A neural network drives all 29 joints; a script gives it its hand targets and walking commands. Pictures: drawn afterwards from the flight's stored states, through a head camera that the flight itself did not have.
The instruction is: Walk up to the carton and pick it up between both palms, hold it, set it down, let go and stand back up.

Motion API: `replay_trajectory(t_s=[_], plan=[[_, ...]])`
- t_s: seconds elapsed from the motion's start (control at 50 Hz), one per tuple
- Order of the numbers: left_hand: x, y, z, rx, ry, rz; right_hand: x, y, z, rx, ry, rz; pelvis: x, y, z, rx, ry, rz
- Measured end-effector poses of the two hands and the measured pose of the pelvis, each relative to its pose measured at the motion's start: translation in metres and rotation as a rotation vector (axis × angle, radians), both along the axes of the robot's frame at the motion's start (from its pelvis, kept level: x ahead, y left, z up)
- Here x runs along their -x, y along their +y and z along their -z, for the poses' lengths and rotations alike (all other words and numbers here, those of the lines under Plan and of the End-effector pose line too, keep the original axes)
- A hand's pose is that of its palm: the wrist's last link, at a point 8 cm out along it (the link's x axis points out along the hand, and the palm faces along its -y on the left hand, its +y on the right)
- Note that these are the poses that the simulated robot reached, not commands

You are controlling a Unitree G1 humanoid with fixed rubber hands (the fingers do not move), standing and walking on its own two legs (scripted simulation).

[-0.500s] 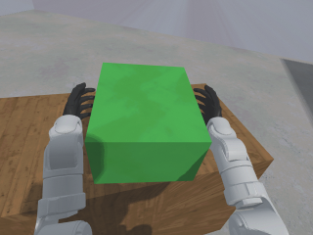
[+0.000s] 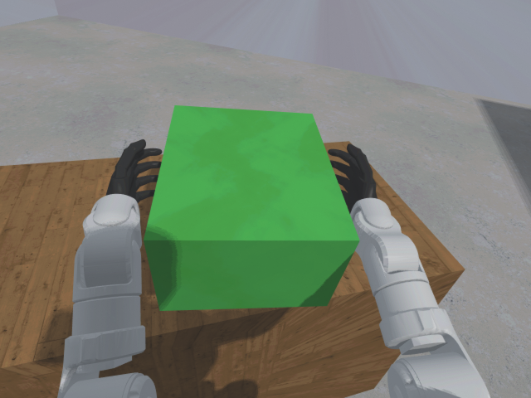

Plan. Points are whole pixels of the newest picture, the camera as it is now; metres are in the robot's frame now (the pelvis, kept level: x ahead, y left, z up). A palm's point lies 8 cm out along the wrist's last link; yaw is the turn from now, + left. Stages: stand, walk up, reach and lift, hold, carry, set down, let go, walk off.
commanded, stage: hold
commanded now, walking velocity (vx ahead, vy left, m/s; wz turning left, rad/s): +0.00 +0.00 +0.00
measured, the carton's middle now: (246, 199) +0.40 +0.01 +0.14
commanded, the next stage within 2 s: set down in 0.14 s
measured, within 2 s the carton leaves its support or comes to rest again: neither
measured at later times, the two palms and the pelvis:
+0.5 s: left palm (120, 185) +0.37 +0.18 +0.19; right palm (352, 195) +0.37 -0.15 +0.17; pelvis +0.01 +0.00 +0.00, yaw +1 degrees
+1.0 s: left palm (136, 199) +0.39 +0.17 +0.15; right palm (348, 204) +0.39 -0.16 +0.14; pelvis +0.01 -0.01 +0.00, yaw +0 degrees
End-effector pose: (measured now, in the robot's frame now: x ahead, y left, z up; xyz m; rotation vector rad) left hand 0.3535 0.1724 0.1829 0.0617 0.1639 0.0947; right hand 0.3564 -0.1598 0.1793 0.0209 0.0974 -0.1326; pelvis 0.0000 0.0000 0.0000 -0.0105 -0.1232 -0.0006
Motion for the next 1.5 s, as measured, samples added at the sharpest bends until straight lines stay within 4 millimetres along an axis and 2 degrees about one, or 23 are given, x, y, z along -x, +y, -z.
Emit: replay_trajectory(t_s=[0.16, 0.32, 0.42, 0.5, 0.62, 0.7, 0.98, 1.24, 1.5], plan=[[0.0, 0.0, -0.001, 0.0, -0.002, 0.0, 0.0, 0.0, 0.0, -0.001, -0.002, 0.0, 0.0, 0.0, 0.0, 0.0, -0.001, 0.001], [-0.006, 0.004, -0.016, -0.011, -0.062, -0.004, -0.007, 0.004, -0.01, -0.003, -0.062, -0.002, 0.0, -0.001, 0.0, -0.003, -0.015, -0.001], [-0.011, 0.007, -0.018, -0.028, -0.093, 0.003, -0.013, 0.006, -0.006, 0.019, -0.094, -0.003, -0.003, -0.003, 0.0, -0.004, -0.024, -0.009], [-0.014, 0.007, -0.009, -0.041, -0.104, 0.01, -0.014, 0.006, 0.006, 0.038, -0.106, -0.002, -0.005, -0.004, 0.0, -0.003, -0.03, -0.016], [-0.014, 0.003, 0.015, -0.041, -0.084, 0.016, -0.012, 0.003, 0.032, 0.045, -0.09, 0.002, -0.01, -0.005, 0.001, -0.001, -0.022, -0.022], [-0.015, 0.001, 0.028, -0.031, -0.069, 0.013, -0.013, 0.001, 0.041, 0.045, -0.079, 0.005, -0.012, -0.006, 0.001, 0.0, -0.008, -0.019], [-0.035, -0.001, 0.035, -0.013, -0.041, 0.012, -0.03, -0.001, 0.039, 0.077, -0.054, 0.008, -0.014, -0.006, 0.0, -0.002, 0.025, -0.008], [-0.046, -0.005, 0.053, -0.003, 0.002, 0.018, -0.038, -0.005, 0.058, 0.07, -0.014, 0.013, -0.018, -0.002, 0.0, -0.002, 0.06, 0.008], [-0.055, -0.003, 0.07, 0.014, 0.04, 0.004, -0.05, -0.004, 0.067, 0.083, 0.021, -0.003, -0.019, -0.003, -0.001, -0.004, 0.101, 0.019]])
